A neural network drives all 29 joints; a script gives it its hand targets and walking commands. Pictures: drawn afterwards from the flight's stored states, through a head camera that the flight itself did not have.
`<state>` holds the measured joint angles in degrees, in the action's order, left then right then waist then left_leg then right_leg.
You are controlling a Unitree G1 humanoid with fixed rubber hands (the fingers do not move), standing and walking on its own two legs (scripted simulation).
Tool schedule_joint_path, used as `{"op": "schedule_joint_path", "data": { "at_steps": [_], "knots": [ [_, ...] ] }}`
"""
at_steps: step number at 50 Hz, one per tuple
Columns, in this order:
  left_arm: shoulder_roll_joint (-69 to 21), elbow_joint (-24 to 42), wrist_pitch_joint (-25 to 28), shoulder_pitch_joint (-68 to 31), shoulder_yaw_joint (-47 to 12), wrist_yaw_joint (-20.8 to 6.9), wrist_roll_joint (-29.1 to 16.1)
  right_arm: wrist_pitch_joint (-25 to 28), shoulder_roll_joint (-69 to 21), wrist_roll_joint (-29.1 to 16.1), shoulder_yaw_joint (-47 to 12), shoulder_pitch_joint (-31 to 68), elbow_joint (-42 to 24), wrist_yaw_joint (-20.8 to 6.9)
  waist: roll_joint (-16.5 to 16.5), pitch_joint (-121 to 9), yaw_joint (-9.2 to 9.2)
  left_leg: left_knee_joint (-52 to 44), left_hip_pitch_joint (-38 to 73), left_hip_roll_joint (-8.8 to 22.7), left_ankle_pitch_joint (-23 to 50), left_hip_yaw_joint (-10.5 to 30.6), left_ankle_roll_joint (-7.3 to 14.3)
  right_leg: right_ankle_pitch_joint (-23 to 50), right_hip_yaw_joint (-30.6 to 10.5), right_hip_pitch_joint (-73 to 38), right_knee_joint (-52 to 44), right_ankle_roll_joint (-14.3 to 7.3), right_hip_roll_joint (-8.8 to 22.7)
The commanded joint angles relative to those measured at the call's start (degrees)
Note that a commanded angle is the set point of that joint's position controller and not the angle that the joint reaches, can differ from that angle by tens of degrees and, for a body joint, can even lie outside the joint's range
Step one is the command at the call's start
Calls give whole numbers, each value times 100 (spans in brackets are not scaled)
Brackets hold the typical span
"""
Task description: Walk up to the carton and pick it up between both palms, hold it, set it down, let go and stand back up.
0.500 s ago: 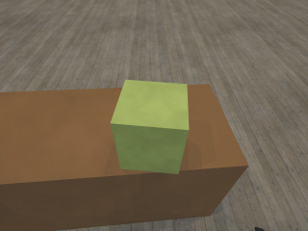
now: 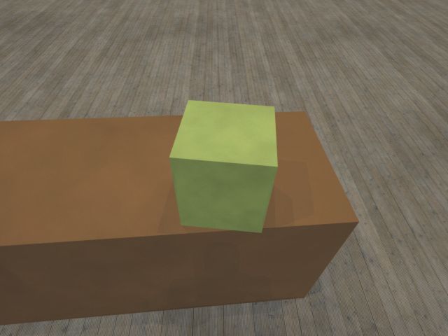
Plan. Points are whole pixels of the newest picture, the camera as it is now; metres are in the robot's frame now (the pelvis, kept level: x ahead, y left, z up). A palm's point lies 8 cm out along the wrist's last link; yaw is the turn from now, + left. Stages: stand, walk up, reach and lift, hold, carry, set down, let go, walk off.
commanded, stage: stand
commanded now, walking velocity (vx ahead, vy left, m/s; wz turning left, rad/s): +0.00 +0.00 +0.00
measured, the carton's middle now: (225, 168) +0.50 -0.01 -0.02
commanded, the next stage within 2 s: none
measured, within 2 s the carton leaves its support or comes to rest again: neither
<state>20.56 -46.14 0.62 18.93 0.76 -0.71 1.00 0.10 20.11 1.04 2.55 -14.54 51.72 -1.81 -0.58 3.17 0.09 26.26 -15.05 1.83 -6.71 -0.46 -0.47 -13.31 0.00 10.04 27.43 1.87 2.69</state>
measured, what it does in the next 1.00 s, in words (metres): stands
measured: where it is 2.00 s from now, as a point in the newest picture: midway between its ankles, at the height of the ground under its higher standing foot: outside the picture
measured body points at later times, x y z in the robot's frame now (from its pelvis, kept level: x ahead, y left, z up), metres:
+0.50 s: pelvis +0.00 +0.00 +0.00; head -0.01 +0.00 +0.45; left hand +0.07 +0.30 -0.12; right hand +0.07 -0.31 -0.11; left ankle +0.09 +0.12 -0.74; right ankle +0.03 -0.15 -0.73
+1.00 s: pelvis +0.04 -0.01 +0.00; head +0.04 -0.01 +0.45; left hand +0.11 +0.29 -0.12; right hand +0.12 -0.31 -0.12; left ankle +0.09 +0.12 -0.74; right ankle +0.03 -0.16 -0.74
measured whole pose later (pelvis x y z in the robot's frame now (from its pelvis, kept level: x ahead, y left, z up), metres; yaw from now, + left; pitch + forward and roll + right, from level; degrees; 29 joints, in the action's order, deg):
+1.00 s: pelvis +0.04 -0.01 +0.00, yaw +0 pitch -3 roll +0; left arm 20.1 -50.8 1.5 15.4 0.9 -0.6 0.1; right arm 0.7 19.8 0.4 2.0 -11.5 54.1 -1.4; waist 0.1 3.6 0.4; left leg 24.5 -12.8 1.9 -8.6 -0.6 -1.1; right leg -14.4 0.0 7.6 25.2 2.4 2.8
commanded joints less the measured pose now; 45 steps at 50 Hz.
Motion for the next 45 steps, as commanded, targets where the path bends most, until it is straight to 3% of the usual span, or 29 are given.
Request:
{"op": "schedule_joint_path", "data": {
  "at_steps": [1, 31, 37, 45],
  "knots": [
    [1209, 501, 169, -139, 348, 65, -1, 145, 1132, -4, 343, 189, -472, 45, -4, 151, 43, -869, 146, 388, -2085, 581, 131, -1859, -340, 959, -907, -456, 250],
    [1225, 320, 194, -68, 352, 49, -59, 149, 1175, -26, 341, 248, -401, 46, -68, 25, 7, -846, 98, 471, -1862, 699, 177, -1626, -357, 847, -866, -437, 290],
    [1203, 225, 215, -154, 335, 56, -66, 149, 1136, -40, 319, 275, -363, 56, -34, 29, 38, -785, 268, 485, -1455, 653, 186, -1379, -371, 792, -922, -414, 345],
    [1173, 12, 232, -281, 320, 77, -97, 186, 1098, -72, 263, 352, -228, 93, 85, -96, 47, -672, 606, 493, -466, 528, 189, -400, -335, 456, -906, -378, 438]
  ]
}}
